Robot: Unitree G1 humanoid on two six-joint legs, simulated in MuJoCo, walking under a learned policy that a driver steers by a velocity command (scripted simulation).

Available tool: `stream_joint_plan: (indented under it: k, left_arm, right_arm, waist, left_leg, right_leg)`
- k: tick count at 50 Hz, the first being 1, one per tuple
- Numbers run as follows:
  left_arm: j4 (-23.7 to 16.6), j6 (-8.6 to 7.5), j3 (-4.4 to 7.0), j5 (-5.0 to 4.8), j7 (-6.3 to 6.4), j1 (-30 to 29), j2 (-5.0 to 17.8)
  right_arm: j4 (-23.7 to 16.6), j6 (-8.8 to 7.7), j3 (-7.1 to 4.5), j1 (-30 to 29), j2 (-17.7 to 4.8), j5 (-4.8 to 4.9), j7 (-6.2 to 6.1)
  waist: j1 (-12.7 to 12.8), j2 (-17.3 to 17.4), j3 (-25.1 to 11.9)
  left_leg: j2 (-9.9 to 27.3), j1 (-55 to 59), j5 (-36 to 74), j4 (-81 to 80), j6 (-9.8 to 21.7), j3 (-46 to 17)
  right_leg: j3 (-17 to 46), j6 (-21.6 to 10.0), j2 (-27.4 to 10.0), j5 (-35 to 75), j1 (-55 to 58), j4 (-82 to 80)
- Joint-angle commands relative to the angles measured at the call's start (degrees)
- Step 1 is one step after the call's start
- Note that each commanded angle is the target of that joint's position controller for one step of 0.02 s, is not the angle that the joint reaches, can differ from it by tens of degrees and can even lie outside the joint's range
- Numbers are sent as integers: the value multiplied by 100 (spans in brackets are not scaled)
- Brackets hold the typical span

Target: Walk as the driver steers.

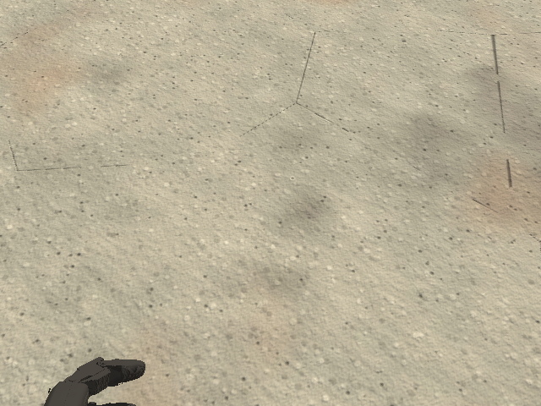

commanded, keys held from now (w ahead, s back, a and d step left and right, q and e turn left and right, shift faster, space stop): w+q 0.18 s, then q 0.08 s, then e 0.74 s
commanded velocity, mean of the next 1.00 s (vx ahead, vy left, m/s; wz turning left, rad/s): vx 0.21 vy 0.00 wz -0.02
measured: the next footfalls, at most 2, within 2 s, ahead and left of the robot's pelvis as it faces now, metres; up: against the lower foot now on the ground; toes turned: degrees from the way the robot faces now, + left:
left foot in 0.46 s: +0.34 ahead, +0.13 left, +0.00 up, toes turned +11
right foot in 0.88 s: +0.26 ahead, -0.08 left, +0.00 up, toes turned -7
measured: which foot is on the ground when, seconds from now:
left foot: down 0.00-0.02, up 0.04-0.44, down 0.46-0.88, up 0.90-1.00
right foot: down 0.00-0.46, up 0.48-0.86, down 0.88-1.00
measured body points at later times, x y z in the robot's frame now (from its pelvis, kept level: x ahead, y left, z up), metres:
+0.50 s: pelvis +0.22 +0.02 +0.01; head +0.26 +0.05 +0.46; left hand +0.17 +0.27 -0.14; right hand +0.45 -0.16 -0.09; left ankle +0.30 +0.13 -0.72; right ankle +0.13 -0.12 -0.70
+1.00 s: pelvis +0.22 +0.00 +0.02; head +0.24 -0.03 +0.47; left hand +0.34 +0.27 -0.09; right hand +0.31 -0.28 -0.12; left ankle +0.27 +0.13 -0.66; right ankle +0.22 -0.08 -0.72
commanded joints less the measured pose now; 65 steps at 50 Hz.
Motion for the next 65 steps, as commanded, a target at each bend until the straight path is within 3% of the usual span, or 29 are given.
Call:
stream_joint_plan:
  k: [1, 2, 3, 4, 5, 7, 10, 15, 19, 22, 23, 24, 25, 26, 28, 29, 36, 40, 42, 43, 44, 45, 46, 47, 49, 50, 52, 59, 65]
  left_arm:
    - [59, -122, 497, 219, 237, 2382, 1673]
    - [47, -30, 521, 121, 189, 2028, 1652]
    - [-58, 13, 406, 49, 167, 1545, 1053]
    - [-57, 10, 301, 14, 145, 1280, 638]
    - [-11, -5, 262, 38, 144, 1200, 534]
    - [176, -99, 261, -3, 142, 1378, 567]
    - [313, -260, 298, -83, 79, 1585, 653]
    - [451, -221, 279, -93, 62, 1651, 667]
    - [694, -146, 292, -159, 14, 1978, 840]
    - [835, -46, 289, -221, 39, 2057, 864]
    - [753, -55, 222, -212, 51, 2294, 654]
    - [657, 3, 37, -359, 64, 3021, 26]
    - [819, 208, 136, -361, 164, 2795, 395]
    - [739, 283, 223, -291, 168, 2497, 599]
    - [715, 358, 280, -141, 152, 2149, 575]
    - [763, 430, 299, -80, 133, 2260, 532]
    - [498, 768, 321, -39, 22, 1894, 306]
    - [245, 781, 332, -64, -77, 1659, 418]
    - [230, 737, 335, -80, -109, 1857, 411]
    - [285, 694, 355, -67, -110, 2041, 469]
    - [279, 626, 403, -14, -76, 2110, 708]
    - [13, 588, 566, -15, -19, 1893, 1536]
    - [89, 615, 662, 30, 78, 2157, 1680]
    - [91, 619, 594, 5, 141, 1880, 1428]
    - [-88, 610, 503, -73, 133, 1137, 1111]
    - [-160, 585, 476, -107, 122, 1055, 986]
    - [-150, 534, 470, -158, 80, 1295, 934]
    - [-137, 557, 568, -97, 106, 1785, 1142]
    - [-266, 604, 627, -72, 11, 1394, 1261]
  right_arm:
    - [-754, -167, -11, -213, -169, 226, 54]
    - [-797, -119, -39, 140, -494, 104, 29]
    - [-637, -23, -68, -79, -669, -27, 10]
    - [-642, 9, -49, -453, -621, -69, 70]
    - [-674, 45, -36, -576, -507, -75, 121]
    - [-724, 179, -17, -636, -420, -153, 230]
    - [-951, 271, 12, -1041, -335, -141, 324]
    - [-1250, 221, 180, -1765, 7, -111, 391]
    - [-1187, 176, 241, -1981, -14, -165, 328]
    - [-860, -3, 209, -1306, -222, -309, 190]
    - [-786, -94, 158, -923, -564, -405, 130]
    - [-854, -68, 100, -776, -849, -357, 48]
    - [-854, -4, 90, -783, -705, -1, -8]
    - [-848, 44, 111, -990, -646, 53, -44]
    - [-903, 96, 202, -1541, -366, 24, -154]
    - [-919, 114, 220, -1723, -286, 37, -198]
    - [-925, 175, 138, -1955, -300, -103, -205]
    - [-880, 277, 30, -1841, -532, -128, -159]
    - [-881, 326, -32, -1926, -679, -85, -157]
    - [-855, 364, -50, -1889, -670, -74, -154]
    - [-785, 432, -44, -1628, -490, -88, -115]
    - [-1077, 489, 58, -1512, -69, -44, -103]
    - [-1201, 554, 34, -2176, -306, -130, -150]
    - [-1193, 568, 28, -2139, -286, -50, -123]
    - [-989, 488, -30, -1807, -424, -61, -72]
    - [-876, 469, -56, -1608, -481, -136, -45]
    - [-887, 468, -54, -1579, -414, -115, -15]
    - [-1175, 495, 34, -1966, -340, -34, -87]
    - [-1308, 390, 78, -1692, -401, 66, -144]
  waist:
    - [1221, -983, -2031]
    - [822, -1525, -2169]
    - [677, -593, -1209]
    - [693, -36, -560]
    - [608, -109, -308]
    - [523, -416, -135]
    - [497, -395, -81]
    - [542, -495, -119]
    - [668, -617, -292]
    - [333, -237, -552]
    - [291, 276, -1076]
    - [474, 1454, -2107]
    - [240, 1168, -2430]
    - [321, 956, -1844]
    - [570, 776, -872]
    - [737, 828, -687]
    - [762, 1002, -550]
    - [658, 962, -625]
    - [813, 804, -647]
    - [893, 557, -574]
    - [868, -368, -295]
    - [684, -1915, 31]
    - [1056, -1236, 267]
    - [777, -870, 289]
    - [439, -684, 137]
    - [437, -644, -94]
    - [517, -373, -414]
    - [883, -596, -418]
    - [730, -657, -552]
  left_leg:
    - [90, -2834, 1018, 3916, -129, 320]
    - [73, -3595, -439, 4715, -112, 484]
    - [516, -3832, 74, 4961, -117, 528]
    - [716, -3766, 501, 4698, -162, 632]
    - [871, -3636, 670, 4431, -199, 695]
    - [1023, -3451, 773, 4246, -270, 801]
    - [1095, -3804, 1085, 4051, -339, 881]
    - [940, -3254, 2079, 2203, -470, 1310]
    - [723, -2440, 2285, 952, -401, 1508]
    - [714, -1299, 3073, -384, -213, 1470]
    - [1616, -175, 5279, -133, -114, 841]
    - [3369, 1310, 7848, 398, 805, -608]
    - [3311, 886, 7821, 353, 1129, -601]
    - [3050, 447, 7104, 79, 1039, -201]
    - [2658, -553, 5843, -470, 687, 348]
    - [2501, -1017, 5409, -663, 563, 657]
    - [2417, -1936, 2158, -1118, 604, 1283]
    - [2672, -1925, 1576, -954, 541, 1269]
    - [2655, -2097, 1369, -647, 294, 1440]
    - [2519, -2365, 1148, -262, 11, 1660]
    - [2099, -2751, 521, 732, -424, 2110]
    - [983, -4051, -923, 2032, -921, 2425]
    - [872, -3983, -801, 3028, -876, 1503]
    - [956, -3821, -221, 3328, -839, 1205]
    - [912, -3700, 669, 3414, -750, 1171]
    - [870, -3634, 800, 3578, -762, 1212]
    - [832, -3633, 759, 3653, -821, 1167]
    - [754, -3551, 377, 2353, -890, 1031]
    - [468, -2371, 250, 1210, -680, 1035]
  right_leg:
    - [2763, -748, -2211, -1367, 4539, -625]
    - [4540, -1163, -2655, -1603, 4334, -1227]
    - [3807, -1116, -2451, -2152, 3469, -1293]
    - [2824, -997, -2089, -1909, 2708, -1432]
    - [2131, -835, -1811, -1407, 2294, -1593]
    - [1260, -754, -1555, -431, 1874, -1775]
    - [608, -868, -1636, 960, 1962, -1906]
    - [-724, -719, -1182, 3104, 1763, -1551]
    - [-537, -612, -1195, 3319, 2116, -1207]
    - [-363, -368, -942, 2972, 2275, -32]
    - [-447, -169, -714, 1450, 1690, 712]
    - [-513, 15, -150, -2500, 628, 2116]
    - [38, -16, 56, -3490, 638, 2811]
    - [163, -27, 15, -3400, 302, 3254]
    - [139, 46, -170, -2680, 65, 3305]
    - [84, 126, -210, -2414, 289, 3273]
    - [-256, 188, -251, -1820, 643, 2452]
    - [-445, 7, -204, -1917, 1017, 1673]
    - [-581, -171, -109, -1616, 1557, 863]
    - [-493, -286, -30, -1360, 1936, 221]
    - [479, -426, -507, -1368, 1966, -923]
    - [3025, -978, -2151, -676, 1907, -1626]
    - [3002, -1441, -2252, -410, 1203, -1820]
    - [2432, -1369, -1851, -659, 1023, -1718]
    - [1673, -1009, -1136, -489, 1222, -1528]
    - [1491, -1025, -997, 91, 1466, -1385]
    - [1502, -1095, -1001, 833, 1914, -1186]
    - [2151, -1312, -1059, 787, 2408, -948]
    - [2707, -1127, -866, 1384, 1873, -682]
